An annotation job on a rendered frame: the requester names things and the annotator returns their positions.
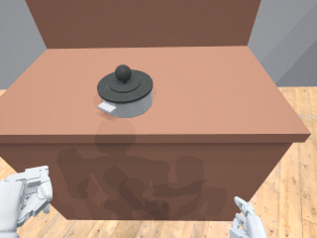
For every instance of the table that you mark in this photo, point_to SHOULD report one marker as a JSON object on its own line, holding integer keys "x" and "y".
{"x": 217, "y": 127}

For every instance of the robot right hand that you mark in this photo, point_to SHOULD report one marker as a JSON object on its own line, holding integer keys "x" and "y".
{"x": 253, "y": 226}

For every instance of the pot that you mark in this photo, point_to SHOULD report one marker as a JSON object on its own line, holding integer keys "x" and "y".
{"x": 127, "y": 110}

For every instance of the lid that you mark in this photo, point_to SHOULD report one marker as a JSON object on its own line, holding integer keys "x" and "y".
{"x": 116, "y": 91}

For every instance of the knob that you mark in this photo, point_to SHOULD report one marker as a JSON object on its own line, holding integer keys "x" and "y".
{"x": 123, "y": 72}

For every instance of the robot left hand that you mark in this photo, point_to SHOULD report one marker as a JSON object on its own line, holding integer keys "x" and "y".
{"x": 34, "y": 186}

